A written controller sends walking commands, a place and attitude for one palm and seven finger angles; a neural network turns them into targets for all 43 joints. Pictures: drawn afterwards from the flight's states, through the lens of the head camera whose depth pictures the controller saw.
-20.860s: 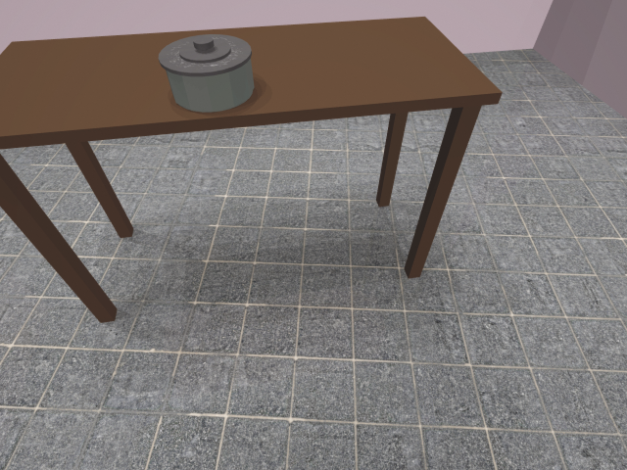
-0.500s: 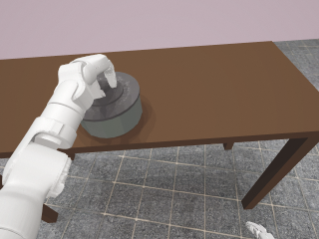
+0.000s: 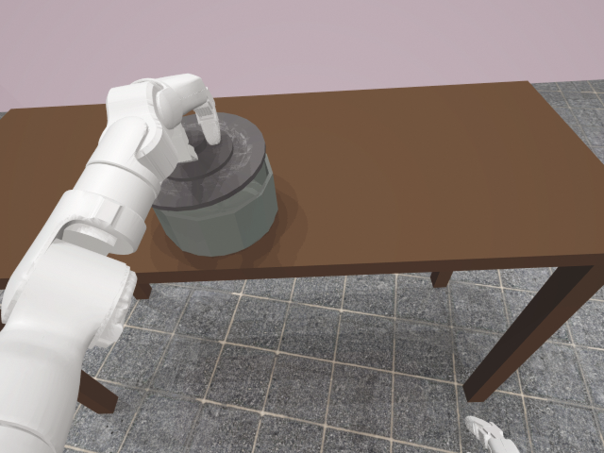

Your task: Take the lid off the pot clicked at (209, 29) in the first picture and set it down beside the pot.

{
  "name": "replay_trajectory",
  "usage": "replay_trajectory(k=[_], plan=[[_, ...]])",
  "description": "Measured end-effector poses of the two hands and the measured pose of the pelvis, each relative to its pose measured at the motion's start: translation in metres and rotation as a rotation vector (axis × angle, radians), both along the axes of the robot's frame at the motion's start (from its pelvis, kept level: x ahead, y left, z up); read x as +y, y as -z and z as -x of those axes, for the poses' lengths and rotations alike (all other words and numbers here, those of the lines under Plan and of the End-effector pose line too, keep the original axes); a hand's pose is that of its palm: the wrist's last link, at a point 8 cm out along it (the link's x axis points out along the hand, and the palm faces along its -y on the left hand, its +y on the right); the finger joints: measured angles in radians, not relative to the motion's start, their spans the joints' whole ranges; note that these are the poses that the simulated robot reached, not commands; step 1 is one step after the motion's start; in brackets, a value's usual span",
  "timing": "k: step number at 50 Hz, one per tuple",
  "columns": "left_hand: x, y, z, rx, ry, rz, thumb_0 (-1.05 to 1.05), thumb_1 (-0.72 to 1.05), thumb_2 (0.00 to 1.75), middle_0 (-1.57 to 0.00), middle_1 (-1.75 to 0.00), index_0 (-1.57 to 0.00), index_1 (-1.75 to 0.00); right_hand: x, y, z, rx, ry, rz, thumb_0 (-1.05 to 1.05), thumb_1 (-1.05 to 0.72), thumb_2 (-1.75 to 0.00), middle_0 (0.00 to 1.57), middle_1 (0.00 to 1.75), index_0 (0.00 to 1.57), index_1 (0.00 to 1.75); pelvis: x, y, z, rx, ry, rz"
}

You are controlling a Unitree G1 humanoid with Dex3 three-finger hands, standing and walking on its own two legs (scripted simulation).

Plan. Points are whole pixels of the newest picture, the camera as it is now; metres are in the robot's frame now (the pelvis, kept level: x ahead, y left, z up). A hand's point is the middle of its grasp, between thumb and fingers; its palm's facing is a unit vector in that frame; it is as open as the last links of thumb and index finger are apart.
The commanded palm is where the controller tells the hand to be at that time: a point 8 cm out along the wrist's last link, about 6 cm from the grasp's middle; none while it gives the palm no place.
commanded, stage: lift the lid straight up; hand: left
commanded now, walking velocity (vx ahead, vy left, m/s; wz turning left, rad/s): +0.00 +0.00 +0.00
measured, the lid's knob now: (190, 143) +0.48 +0.16 +0.18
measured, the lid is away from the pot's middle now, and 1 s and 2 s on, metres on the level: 0.01 0.02 0.12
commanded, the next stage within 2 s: move the lid sideways beside the pot in 1.12 s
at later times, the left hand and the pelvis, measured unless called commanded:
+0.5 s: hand (170, 111) +0.45 +0.16 +0.25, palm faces -0.26 -0.12 -0.96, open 7.0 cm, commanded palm +0.44 +0.17 +0.33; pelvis +0.00 +0.00 +0.00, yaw +0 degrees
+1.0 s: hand (158, 74) +0.46 +0.16 +0.29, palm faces -0.20 -0.14 -0.97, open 7.0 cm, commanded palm +0.45 +0.17 +0.36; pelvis -0.01 +0.00 +0.00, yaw +0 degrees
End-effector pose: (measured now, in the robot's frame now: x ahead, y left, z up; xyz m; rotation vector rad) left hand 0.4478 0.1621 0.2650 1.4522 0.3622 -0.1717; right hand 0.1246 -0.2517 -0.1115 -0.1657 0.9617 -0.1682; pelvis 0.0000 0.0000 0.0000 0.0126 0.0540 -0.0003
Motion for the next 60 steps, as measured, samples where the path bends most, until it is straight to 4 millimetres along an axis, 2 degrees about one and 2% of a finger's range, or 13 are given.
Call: replay_trajectory(k=[16, 29, 40, 51, 56, 60], plan=[[-0.002, -0.029, 0.0, -0.062, -0.001, 0.001, 0.03, 0.27, 0.86, -0.58, -1.03, -0.7, -0.99, 0.0, 0.0, 0.01, -0.003, 0.014, -0.002, 0.01, -0.91, -0.9, 0.2, 0.3, 0.2, 0.3, 0.003, 0.0, 0.002, 0.001, 0.007, 0.0], [0.003, -0.051, 0.006, -0.095, -0.027, -0.005, 0.03, 0.27, 0.86, -0.58, -1.03, -0.7, -0.99, 0.006, -0.003, 0.003, -0.032, -0.008, -0.006, 0.01, -0.91, -0.9, 0.2, 0.3, 0.2, 0.3, 0.005, -0.001, 0.004, -0.003, 0.001, 0.001], [-0.005, -0.07, 0.01, -0.115, -0.033, -0.011, 0.03, 0.27, 0.86, -0.58, -1.03, -0.71, -0.99, 0.012, -0.005, -0.004, -0.05, -0.035, -0.009, 0.01, -0.91, -0.9, 0.2, 0.3, 0.2, 0.3, 0.006, -0.001, 0.009, -0.005, -0.005, 0.001], [0.005, -0.086, -0.002, -0.123, -0.095, -0.009, 0.04, 0.27, 0.86, -0.58, -1.03, -0.71, -0.99, 0.004, -0.001, 0.016, -0.002, -0.001, 0.004, 0.01, -0.91, -0.9, 0.2, 0.3, 0.2, 0.3, 0.004, -0.001, 0.004, 0.016, 0.0, 0.0], [0.006, -0.083, -0.007, -0.12, -0.094, -0.006, 0.04, 0.27, 0.86, -0.58, -1.03, -0.71, -0.99, -0.001, 0.001, 0.025, 0.037, 0.01, 0.012, 0.01, -0.91, -0.9, 0.2, 0.3, 0.2, 0.3, 0.004, -0.001, 0.001, 0.02, 0.003, 0.001], [0.001, -0.08, -0.009, -0.128, -0.062, -0.006, 0.04, 0.27, 0.86, -0.58, -1.03, -0.71, -0.99, -0.003, 0.001, 0.025, 0.037, 0.014, 0.013, 0.01, -0.91, -0.9, 0.2, 0.3, 0.2, 0.3, 0.005, -0.002, -0.002, 0.022, 0.004, 0.0]])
